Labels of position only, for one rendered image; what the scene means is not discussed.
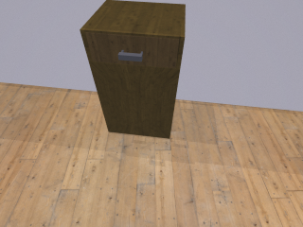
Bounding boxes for cabinet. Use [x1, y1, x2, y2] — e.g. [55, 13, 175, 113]
[80, 0, 186, 139]

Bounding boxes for handle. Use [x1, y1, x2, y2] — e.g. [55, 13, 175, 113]
[118, 49, 143, 62]

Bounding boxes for drawer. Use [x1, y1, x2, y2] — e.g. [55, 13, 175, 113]
[85, 32, 180, 68]

